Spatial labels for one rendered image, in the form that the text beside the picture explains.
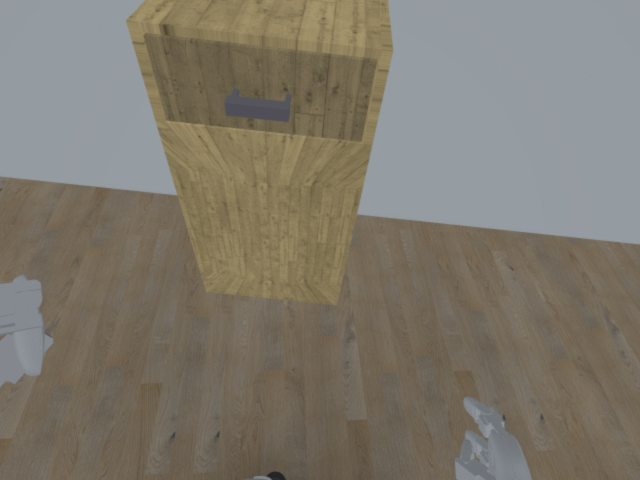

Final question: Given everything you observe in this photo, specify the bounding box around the robot left hand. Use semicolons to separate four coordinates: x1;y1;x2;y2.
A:
0;274;53;388

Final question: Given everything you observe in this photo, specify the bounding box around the handle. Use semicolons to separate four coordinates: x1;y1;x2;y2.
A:
224;88;291;122

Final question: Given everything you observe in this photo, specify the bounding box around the drawer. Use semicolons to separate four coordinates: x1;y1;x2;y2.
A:
144;33;377;142

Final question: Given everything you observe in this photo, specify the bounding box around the robot right hand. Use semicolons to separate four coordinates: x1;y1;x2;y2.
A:
455;396;532;480

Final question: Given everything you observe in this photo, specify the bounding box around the cabinet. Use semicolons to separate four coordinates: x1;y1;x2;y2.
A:
126;0;393;305

